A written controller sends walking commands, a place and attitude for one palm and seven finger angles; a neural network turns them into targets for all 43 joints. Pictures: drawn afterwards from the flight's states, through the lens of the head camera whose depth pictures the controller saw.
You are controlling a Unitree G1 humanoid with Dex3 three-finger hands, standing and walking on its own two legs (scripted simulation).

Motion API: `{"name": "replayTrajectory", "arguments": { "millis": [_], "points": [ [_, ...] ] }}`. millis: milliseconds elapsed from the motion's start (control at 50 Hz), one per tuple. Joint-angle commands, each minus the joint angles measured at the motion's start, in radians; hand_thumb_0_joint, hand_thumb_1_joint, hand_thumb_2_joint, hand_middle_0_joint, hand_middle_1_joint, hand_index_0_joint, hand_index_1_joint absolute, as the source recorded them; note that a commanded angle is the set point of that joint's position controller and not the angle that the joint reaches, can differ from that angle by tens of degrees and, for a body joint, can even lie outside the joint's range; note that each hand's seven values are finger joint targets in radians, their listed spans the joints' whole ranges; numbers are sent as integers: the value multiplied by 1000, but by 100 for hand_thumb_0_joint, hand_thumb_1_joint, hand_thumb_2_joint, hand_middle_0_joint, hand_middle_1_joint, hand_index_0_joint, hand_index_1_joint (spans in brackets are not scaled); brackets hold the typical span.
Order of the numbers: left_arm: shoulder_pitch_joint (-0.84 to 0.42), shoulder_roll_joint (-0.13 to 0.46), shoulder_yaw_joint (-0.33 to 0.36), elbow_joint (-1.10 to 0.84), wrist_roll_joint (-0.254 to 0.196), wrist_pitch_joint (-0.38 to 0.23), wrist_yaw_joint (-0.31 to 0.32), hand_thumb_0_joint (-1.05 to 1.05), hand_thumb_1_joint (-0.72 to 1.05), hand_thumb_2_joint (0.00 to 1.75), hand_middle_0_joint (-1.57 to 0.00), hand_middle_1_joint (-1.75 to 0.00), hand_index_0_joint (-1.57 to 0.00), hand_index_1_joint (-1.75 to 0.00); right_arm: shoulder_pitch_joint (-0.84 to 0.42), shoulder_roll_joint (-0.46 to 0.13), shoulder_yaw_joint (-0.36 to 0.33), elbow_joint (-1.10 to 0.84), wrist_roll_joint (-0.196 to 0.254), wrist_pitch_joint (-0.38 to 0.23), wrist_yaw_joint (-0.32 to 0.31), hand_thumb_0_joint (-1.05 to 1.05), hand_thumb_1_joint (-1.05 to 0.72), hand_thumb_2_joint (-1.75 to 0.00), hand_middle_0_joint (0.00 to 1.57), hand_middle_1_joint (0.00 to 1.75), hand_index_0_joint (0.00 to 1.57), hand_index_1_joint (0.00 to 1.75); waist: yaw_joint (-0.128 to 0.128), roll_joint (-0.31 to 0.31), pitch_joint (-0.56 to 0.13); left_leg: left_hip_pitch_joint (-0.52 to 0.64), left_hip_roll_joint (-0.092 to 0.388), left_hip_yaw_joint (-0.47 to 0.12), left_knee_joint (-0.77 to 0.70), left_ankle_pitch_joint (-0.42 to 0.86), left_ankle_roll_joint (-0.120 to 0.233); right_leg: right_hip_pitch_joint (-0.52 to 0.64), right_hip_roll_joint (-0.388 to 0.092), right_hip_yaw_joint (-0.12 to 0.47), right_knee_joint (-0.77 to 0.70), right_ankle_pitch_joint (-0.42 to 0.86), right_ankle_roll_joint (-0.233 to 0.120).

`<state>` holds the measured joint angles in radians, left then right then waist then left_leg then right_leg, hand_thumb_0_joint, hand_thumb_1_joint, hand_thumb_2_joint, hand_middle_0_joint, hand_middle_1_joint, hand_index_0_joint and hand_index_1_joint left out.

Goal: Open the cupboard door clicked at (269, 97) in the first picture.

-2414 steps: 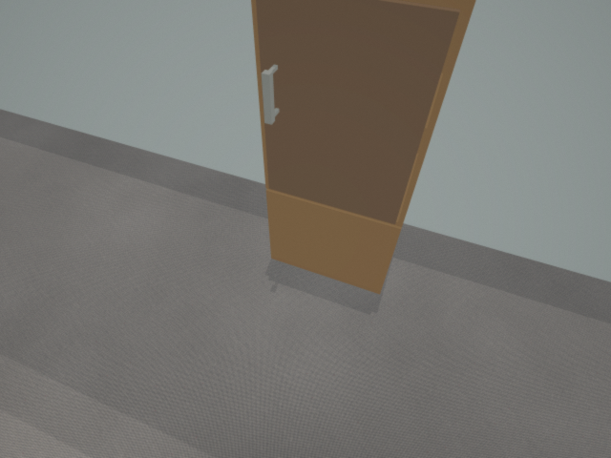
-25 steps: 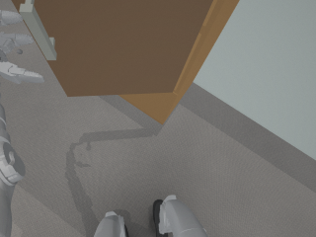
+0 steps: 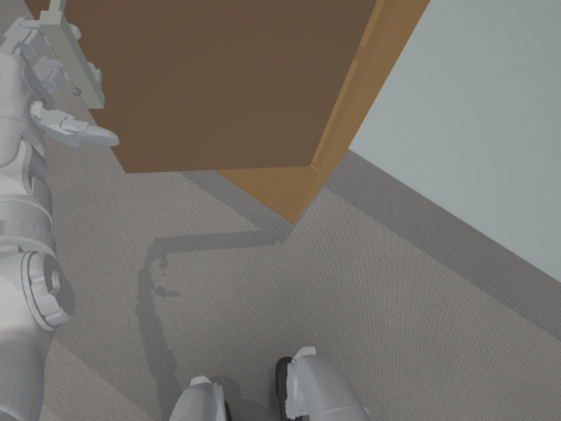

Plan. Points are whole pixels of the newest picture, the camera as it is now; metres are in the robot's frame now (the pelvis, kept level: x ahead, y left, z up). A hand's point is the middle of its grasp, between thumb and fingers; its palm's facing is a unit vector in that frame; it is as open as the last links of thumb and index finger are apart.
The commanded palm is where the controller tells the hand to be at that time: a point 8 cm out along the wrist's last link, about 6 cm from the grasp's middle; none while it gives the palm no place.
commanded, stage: slide the fingers in behind the handle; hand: left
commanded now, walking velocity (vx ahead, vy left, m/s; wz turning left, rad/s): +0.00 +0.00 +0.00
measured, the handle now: (78, 54) +0.59 +0.20 +0.08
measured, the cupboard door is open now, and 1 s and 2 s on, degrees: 41 41 52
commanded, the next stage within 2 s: close the thumb around the handle in 0.60 s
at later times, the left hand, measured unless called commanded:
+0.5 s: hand (88, 96) +0.53 +0.19 +0.07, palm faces +0.00 -1.00 -0.04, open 14.0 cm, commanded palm +0.51 +0.23 +0.07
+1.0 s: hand (88, 94) +0.53 +0.19 +0.07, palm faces -0.02 -1.00 -0.03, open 11.4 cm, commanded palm +0.51 +0.23 +0.07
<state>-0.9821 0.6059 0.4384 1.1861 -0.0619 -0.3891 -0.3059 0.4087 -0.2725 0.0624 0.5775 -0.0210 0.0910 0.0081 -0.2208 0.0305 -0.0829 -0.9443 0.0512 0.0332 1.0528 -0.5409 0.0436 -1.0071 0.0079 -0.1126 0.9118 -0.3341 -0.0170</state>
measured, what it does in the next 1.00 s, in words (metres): stands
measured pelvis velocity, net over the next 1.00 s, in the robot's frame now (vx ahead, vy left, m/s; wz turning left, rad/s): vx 0.00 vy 0.00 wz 0.01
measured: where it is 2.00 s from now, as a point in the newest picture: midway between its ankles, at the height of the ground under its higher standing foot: outside the picture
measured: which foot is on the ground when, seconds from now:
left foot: down 0.00-1.00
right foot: down 0.00-1.00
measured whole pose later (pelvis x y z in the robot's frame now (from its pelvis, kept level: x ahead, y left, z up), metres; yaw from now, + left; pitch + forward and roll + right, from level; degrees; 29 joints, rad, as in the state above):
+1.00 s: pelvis +0.00 +0.00 +0.00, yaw +0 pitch +25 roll -4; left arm -1.00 0.57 0.40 1.21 -0.06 -0.41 -0.27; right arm 0.42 -0.28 0.06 0.60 -0.03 0.07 0.01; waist -0.22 0.04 -0.09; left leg -0.95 0.04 0.03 1.06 -0.54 0.05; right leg -1.01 0.00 -0.11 0.92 -0.34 -0.01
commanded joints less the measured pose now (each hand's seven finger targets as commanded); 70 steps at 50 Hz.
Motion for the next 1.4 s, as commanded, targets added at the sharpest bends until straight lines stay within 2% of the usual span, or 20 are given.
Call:
{"name": "replayTrajectory", "arguments": {
  "millis": [0, 80, 140, 160, 180, 220, 280, 340, 460, 620, 680, 740, 780, 920, 1040, 1060, 1180, 1280, 1340, 1380],
  "points": [
    [-383, 237, 7, -202, -27, -50, 0, 0, -50, 30, -30, -120, -30, -120, 224, -191, -75, -31, 1, 0, -5, 0, -90, -90, 20, 30, 20, 30, 8, 159, -559, 308, -15, -98, -123, 618, -29, 386, 40, 73, -37, 380, -9],
    [-413, 217, -2, -177, -35, -34, 11, 0, -50, 30, -30, -120, -30, -120, 220, -189, -75, -26, 4, -1, -10, 0, -90, -90, 20, 30, 20, 30, -7, 105, -488, 233, -23, -84, -140, 491, -19, 394, 38, 80, -57, 334, -2],
    [-475, 177, -34, -178, -32, -58, 28, 0, -50, 30, -30, -120, -30, -120, 222, -185, -74, -10, -2, -16, -10, 0, -90, -90, 20, 30, 20, 30, -22, 135, -469, 248, -23, -91, -136, 469, -21, 341, 35, 80, -54, 297, -4],
    [-469, 219, -1, -194, -25, -70, 36, 0, -50, 30, -30, -120, -30, -120, 229, -190, -76, -7, -5, -19, -9, 0, -90, -90, 20, 30, 20, 30, -9, 137, -498, 259, -22, -97, -135, 483, -25, 348, 35, 79, -46, 296, -6],
    [-465, 183, -29, -194, -25, -77, 38, 0, -50, 30, -30, -120, -30, -120, 227, -186, -76, -8, -5, -22, -6, 0, -90, -90, 20, 30, 20, 30, -13, 152, -508, 274, -25, -93, -134, 493, -26, 346, 34, 82, -49, 303, -6],
    [-444, 197, -17, -194, -14, -95, 42, 0, -50, 30, -30, -120, -30, -120, 229, -186, -78, -6, -9, -24, -4, 0, -90, -90, 20, 30, 20, 30, 1, 188, -547, 309, -23, -99, -127, 546, -34, 338, 32, 77, -35, 319, -9],
    [-426, 204, -10, -159, -12, -79, 44, 0, -50, 30, -30, -120, -30, -120, 229, -191, -78, -3, -6, -21, -2, 0, -90, -90, 20, 30, 20, 30, -2, 123, -505, 255, -25, -92, -127, 505, -26, 356, 32, 80, -40, 312, -5],
    [-436, 275, 35, -151, -3, -69, 48, 0, -50, 30, -30, -120, -30, -120, 227, -193, -74, -13, -3, -19, -9, 0, -90, -90, 20, 30, 20, 30, 11, 124, -514, 213, -31, -84, -133, 476, -21, 401, 29, 88, -37, 321, -7],
    [-476, 262, 20, -220, -7, -100, 48, 0, -50, 30, -30, -120, -30, -120, 217, -190, -75, -17, -4, -29, -10, 0, -90, -90, 20, 30, 20, 30, 4, 160, -572, 255, -30, -84, -124, 492, -22, 400, 30, 96, -37, 333, -4],
    [-421, 195, -28, -150, -32, -60, 3, 0, -50, 30, -30, -120, -30, -120, 218, -195, -74, -5, 2, -25, -13, 0, -90, -90, 20, 30, 20, 30, -6, 149, -500, 261, -26, -87, -139, 490, -23, 365, 32, 83, -56, 311, -5],
    [-447, 214, -23, -133, -26, -49, 8, 0, -50, 30, -30, -120, -30, -120, 220, -197, -71, -7, 2, -24, -16, 0, -90, -90, 20, 30, 20, 30, -12, 126, -461, 229, -28, -91, -146, 443, -20, 353, 32, 82, -59, 274, -5],
    [-471, 193, -30, -156, -26, -67, 19, 0, -33, 37, -31, -122, -31, -122, 225, -197, -74, 0, -5, -31, -14, 0, -90, -90, 20, 30, 20, 30, -14, 167, -495, 283, -23, -103, -131, 491, -29, 301, 31, 75, -45, 271, -7],
    [-474, 186, -31, -149, -27, -72, 26, 0, -22, 42, -32, -123, -32, -123, 225, -197, -75, 1, -7, -31, -13, 0, -90, -90, 20, 30, 20, 30, -23, 144, -494, 278, -21, -104, -124, 498, -29, 298, 31, 74, -42, 276, -5],
    [-480, 221, -4, -225, -15, -98, 42, 0, 17, 59, -35, -127, -35, -127, 233, -196, -81, -1, -13, -27, -5, 0, -90, -90, 20, 30, 20, 30, 1, 204, -608, 374, -12, -123, -104, 662, -52, 306, 34, 68, -15, 343, -8],
    [-463, 175, -30, -148, -14, -60, 55, 0, 51, 73, -37, -131, -37, -131, 231, -195, -78, 2, -7, -16, -4, 0, -90, -90, 20, 30, 20, 30, -19, 142, -503, 316, -13, -119, -122, 580, -43, 284, 37, 60, -35, 297, -3],
    [-469, 223, 5, -161, -14, -60, 60, 0, 56, 76, -38, -131, -38, -131, 233, -200, -78, 1, -9, -15, -7, 0, -90, -90, 20, 30, 20, 30, -10, 141, -506, 297, -15, -114, -123, 563, -39, 305, 35, 66, -35, 301, -4],
    [-456, 192, -16, -187, -3, -88, 66, 0, 90, 90, -40, -135, -40, -135, 236, -188, -79, -2, -13, -21, -2, 0, -90, -90, 20, 30, 20, 30, -6, 160, -554, 323, -17, -111, -114, 610, -42, 323, 35, 69, -26, 339, -5],
    [-431, 206, -10, -128, -8, -58, 50, 0, 90, 90, -40, -135, -40, -135, 237, -195, -76, -2, -6, -15, -5, 0, -90, -90, 20, 30, 20, 30, -14, 101, -498, 247, -21, -98, -122, 530, -27, 347, 36, 74, -36, 326, -3],
    [-454, 229, 6, -114, -6, -48, 52, 0, 90, 90, -40, -135, -40, -135, 235, -193, -72, -5, -6, -16, -11, 0, -90, -90, 20, 30, 20, 30, -10, 139, -486, 228, -26, -95, -123, 508, -28, 340, 32, 76, -34, 315, -5],
    [-452, 271, 29, -105, 2, -43, 64, 0, 90, 90, -40, -135, -40, -135, 232, -194, -67, -12, -7, -17, -13, 0, -90, -90, 20, 30, 20, 30, -10, 112, -468, 183, -29, -86, -121, 473, -20, 361, 31, 84, -37, 309, -2]
  ]
}}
